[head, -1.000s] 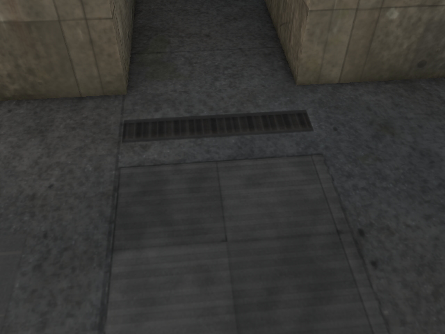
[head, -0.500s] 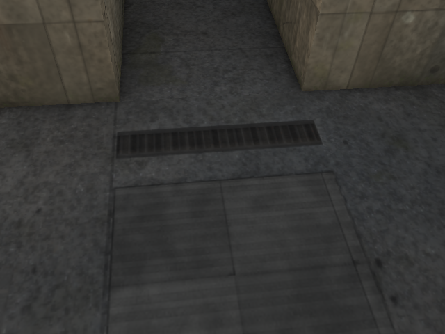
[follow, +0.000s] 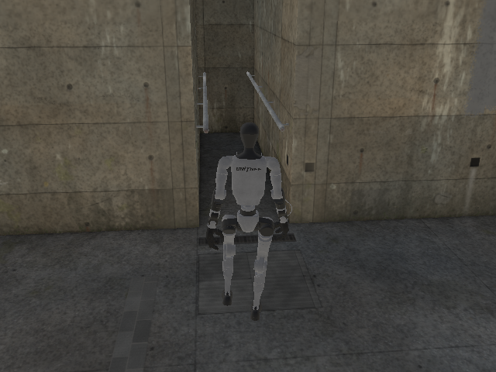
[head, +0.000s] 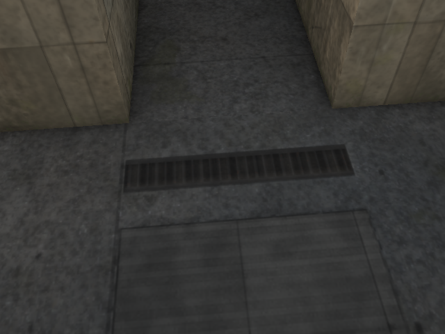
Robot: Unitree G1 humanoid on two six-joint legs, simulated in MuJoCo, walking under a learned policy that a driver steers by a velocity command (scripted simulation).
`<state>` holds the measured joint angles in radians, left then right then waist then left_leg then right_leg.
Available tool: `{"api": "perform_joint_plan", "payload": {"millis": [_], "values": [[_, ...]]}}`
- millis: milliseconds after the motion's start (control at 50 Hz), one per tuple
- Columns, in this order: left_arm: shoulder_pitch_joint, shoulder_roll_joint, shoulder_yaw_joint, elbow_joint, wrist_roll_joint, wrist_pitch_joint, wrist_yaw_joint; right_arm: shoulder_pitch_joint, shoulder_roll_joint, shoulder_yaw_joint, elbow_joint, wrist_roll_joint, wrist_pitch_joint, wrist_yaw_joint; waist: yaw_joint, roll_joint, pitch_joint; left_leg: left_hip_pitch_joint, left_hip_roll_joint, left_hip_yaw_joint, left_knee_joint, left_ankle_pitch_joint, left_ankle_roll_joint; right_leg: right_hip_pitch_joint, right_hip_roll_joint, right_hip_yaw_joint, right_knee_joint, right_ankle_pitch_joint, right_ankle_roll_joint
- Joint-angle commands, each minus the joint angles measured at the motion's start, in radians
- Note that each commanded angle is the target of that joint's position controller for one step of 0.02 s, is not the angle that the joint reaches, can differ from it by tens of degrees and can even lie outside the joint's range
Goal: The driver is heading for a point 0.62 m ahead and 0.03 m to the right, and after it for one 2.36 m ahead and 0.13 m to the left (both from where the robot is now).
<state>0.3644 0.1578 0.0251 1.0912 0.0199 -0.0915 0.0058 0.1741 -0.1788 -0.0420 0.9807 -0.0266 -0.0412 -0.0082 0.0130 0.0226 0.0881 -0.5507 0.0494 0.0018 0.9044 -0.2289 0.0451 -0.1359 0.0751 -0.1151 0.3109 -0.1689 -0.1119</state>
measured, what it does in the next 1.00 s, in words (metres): steps on the spot: left foot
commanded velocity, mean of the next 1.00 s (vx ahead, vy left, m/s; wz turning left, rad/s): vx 0.04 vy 0.00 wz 0.00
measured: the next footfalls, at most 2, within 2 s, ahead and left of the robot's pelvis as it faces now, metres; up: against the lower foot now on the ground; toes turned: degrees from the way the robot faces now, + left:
left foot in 0.18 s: +0.17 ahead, +0.11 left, +0.00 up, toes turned +3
left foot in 1.60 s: +0.30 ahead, +0.16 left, +0.00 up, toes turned +4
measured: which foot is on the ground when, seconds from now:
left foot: up 0.00-0.16, down 0.18-1.00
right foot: down 0.00-1.00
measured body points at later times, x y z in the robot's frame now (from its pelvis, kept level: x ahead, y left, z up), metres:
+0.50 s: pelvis +0.09 +0.03 -0.01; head +0.10 +0.04 +0.44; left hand +0.06 +0.24 -0.17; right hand +0.10 -0.18 -0.17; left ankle +0.13 +0.11 -0.75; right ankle +0.01 -0.05 -0.75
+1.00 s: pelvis +0.09 +0.03 +0.00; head +0.09 +0.03 +0.45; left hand +0.03 +0.23 -0.17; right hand +0.05 -0.17 -0.17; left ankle +0.13 +0.11 -0.75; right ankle +0.01 -0.05 -0.75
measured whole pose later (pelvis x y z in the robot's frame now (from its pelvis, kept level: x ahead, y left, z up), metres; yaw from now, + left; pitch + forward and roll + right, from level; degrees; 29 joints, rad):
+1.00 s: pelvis +0.09 +0.03 +0.00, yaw -1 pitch -2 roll +1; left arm 0.38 0.09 -0.02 1.18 0.01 -0.02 0.05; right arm 0.31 -0.11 0.00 1.17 0.00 -0.01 -0.04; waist -0.01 -0.01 0.03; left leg -0.22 -0.04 0.08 0.40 -0.16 0.06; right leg -0.01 0.01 -0.07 0.37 -0.33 -0.04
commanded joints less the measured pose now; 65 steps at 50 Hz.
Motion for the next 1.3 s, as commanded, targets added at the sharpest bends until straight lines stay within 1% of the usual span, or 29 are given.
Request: {"api": "perform_joint_plan", "payload": {"millis": [20,60,120,140,160,180,200,220,240,260,280,300,320,340,360,400,440,540,740,960,1240,1260,1280,1300], "values": [[0.025,0.1,0.002,-0.033,-0.002,-0.005,0.006,0.102,-0.011,0.009,0.009,0.01,0.014,-0.005,-0.034,-0.121,-0.091,0.169,-0.026,0.06,-0.132,0.092,-0.007,-0.033,-0.235,0.071,-0.029,0.803,-0.069],[0.055,0.098,-0.001,-0.018,-0.001,0.003,0.011,0.077,-0.019,0.012,0.011,0.013,0.015,-0.012,-0.017,-0.123,-0.095,0.189,-0.029,0.061,-0.187,0.098,-0.005,-0.002,-0.25,0.084,-0.007,0.759,-0.071],[0.056,0.087,-0.008,-0.008,0.004,0.016,0.019,0.066,-0.026,0.012,0.022,0.012,0.009,-0.022,-0.011,-0.115,-0.067,0.232,-0.032,0.053,-0.293,0.044,0.01,0.017,-0.278,0.127,0.043,0.65,-0.079],[0.041,0.083,-0.01,-0.008,-0.001,0.02,0.023,0.087,-0.019,0.014,0.034,0.01,0.004,-0.025,-0.026,-0.1,-0.058,0.281,-0.033,0.053,-0.381,0.073,0.018,0.009,-0.275,0.135,0.075,0.592,-0.066],[0.044,0.08,-0.01,-0.004,-0.003,0.022,0.026,0.115,-0.021,0.016,0.046,0.007,-0.005,-0.029,-0.041,-0.064,-0.057,0.361,-0.014,0.025,-0.503,0.199,0.022,-0.012,-0.255,0.138,0.113,0.496,-0.034],[0.08,0.07,-0.013,-0.006,0.0,0.02,0.028,0.173,-0.077,0.005,0.063,0.001,-0.017,-0.034,-0.031,-0.003,-0.102,0.484,0.082,-0.065,-0.5,0.472,0.031,-0.056,-0.216,0.128,0.166,0.321,0.003],[0.197,0.021,-0.02,0.013,-0.01,0.026,0.029,0.185,-0.109,0.004,0.067,0.002,-0.02,-0.034,0.03,0.095,-0.142,0.564,0.205,-0.163,-0.453,0.763,0.105,-0.116,-0.148,0.094,0.195,-0.045,0.028],[0.221,0.004,-0.021,0.044,-0.017,0.047,0.036,0.175,-0.067,0.013,0.071,0.016,-0.011,-0.032,0.006,0.136,-0.153,0.516,0.252,-0.225,-0.474,0.716,0.185,-0.099,-0.097,0.068,0.204,-0.239,0.046],[0.179,0.036,-0.013,0.041,-0.013,0.06,0.041,0.15,-0.037,0.022,0.068,0.013,-0.005,-0.029,0.006,0.121,-0.115,0.45,0.236,-0.247,-0.519,0.585,0.179,-0.074,-0.092,0.08,0.181,-0.248,0.051],[0.149,0.036,-0.012,0.036,-0.009,0.066,0.038,0.098,-0.036,0.024,0.059,0.011,0.002,-0.028,0.023,0.102,-0.086,0.392,0.192,-0.213,-0.542,0.443,0.144,-0.043,-0.097,0.094,0.13,-0.205,0.053],[0.125,0.035,-0.013,0.035,-0.005,0.071,0.033,0.072,-0.038,0.023,0.056,0.01,0.006,-0.029,0.027,0.079,-0.052,0.35,0.145,-0.172,-0.549,0.349,0.105,-0.02,-0.111,0.111,0.078,-0.143,0.055],[0.103,0.036,-0.014,0.036,-0.004,0.073,0.031,0.079,-0.032,0.022,0.061,0.014,0.009,-0.033,0.019,0.046,-0.025,0.333,0.103,-0.13,-0.549,0.297,0.074,-0.01,-0.127,0.123,0.051,-0.089,0.055],[0.096,0.031,-0.016,0.039,-0.003,0.072,0.031,0.096,-0.028,0.02,0.073,0.021,0.01,-0.035,0.011,0.019,-0.027,0.347,0.077,-0.103,-0.536,0.296,0.056,0.0,-0.142,0.134,0.039,-0.039,0.051],[0.091,0.027,-0.018,0.042,-0.005,0.07,0.033,0.113,-0.027,0.018,0.082,0.026,0.009,-0.035,0.004,0.001,-0.038,0.371,0.064,-0.088,-0.525,0.319,0.049,0.006,-0.154,0.14,0.035,0.003,0.049],[0.087,0.026,-0.019,0.045,-0.006,0.068,0.036,0.123,-0.026,0.018,0.089,0.028,0.007,-0.035,-0.001,-0.008,-0.049,0.396,0.061,-0.084,-0.52,0.341,0.048,0.008,-0.16,0.141,0.031,0.027,0.05],[0.078,0.028,-0.021,0.05,-0.008,0.065,0.042,0.134,-0.023,0.017,0.1,0.025,0.007,-0.034,-0.006,-0.018,-0.057,0.423,0.062,-0.083,-0.517,0.36,0.049,0.01,-0.165,0.14,0.022,0.033,0.053],[0.069,0.026,-0.022,0.054,-0.009,0.068,0.045,0.139,-0.023,0.018,0.111,0.022,0.011,-0.034,-0.008,-0.026,-0.045,0.421,0.062,-0.083,-0.523,0.346,0.048,0.01,-0.166,0.14,0.013,0.023,0.055],[0.068,0.019,-0.027,0.065,-0.008,0.076,0.047,0.156,-0.018,0.022,0.135,0.02,0.019,-0.036,-0.011,-0.032,-0.018,0.406,0.054,-0.081,-0.542,0.286,0.04,0.009,-0.174,0.142,0.0,0.008,0.054],[0.083,0.01,-0.036,0.08,-0.009,0.075,0.048,0.189,-0.004,0.03,0.17,0.02,0.027,-0.035,-0.018,-0.031,0.009,0.404,0.046,-0.081,-0.563,0.207,0.031,-0.014,-0.182,0.148,-0.018,-0.022,0.052],[0.115,-0.006,-0.043,0.088,-0.008,0.07,0.048,0.21,0.007,0.036,0.19,0.022,0.03,-0.034,-0.023,-0.032,0.022,0.398,0.043,-0.08,-0.566,0.167,0.026,-0.034,-0.184,0.153,-0.028,-0.034,0.049],[0.15,-0.018,-0.047,0.087,-0.008,0.064,0.048,0.224,0.016,0.044,0.202,0.023,0.029,-0.033,-0.023,-0.035,0.024,0.387,0.043,-0.075,-0.553,0.174,0.022,-0.034,-0.186,0.156,-0.029,-0.007,0.048],[0.165,-0.018,-0.046,0.091,-0.006,0.064,0.047,0.229,0.018,0.044,0.204,0.023,0.03,-0.032,-0.019,-0.036,0.008,0.388,0.032,-0.069,-0.55,0.104,0.024,-0.027,-0.179,0.156,-0.04,-0.085,0.042],[0.177,-0.007,-0.04,0.092,-0.004,0.065,0.046,0.221,0.011,0.041,0.2,0.022,0.032,-0.031,-0.014,-0.042,0.019,0.367,0.013,-0.057,-0.53,0.015,0.028,-0.033,-0.171,0.161,-0.046,-0.187,0.031],[0.189,0.013,-0.031,0.09,-0.002,0.068,0.044,0.212,0.001,0.035,0.191,0.021,0.034,-0.028,-0.007,-0.065,0.035,0.325,-0.016,-0.032,-0.486,-0.095,0.036,-0.041,-0.173,0.182,-0.055,-0.321,0.009]]}}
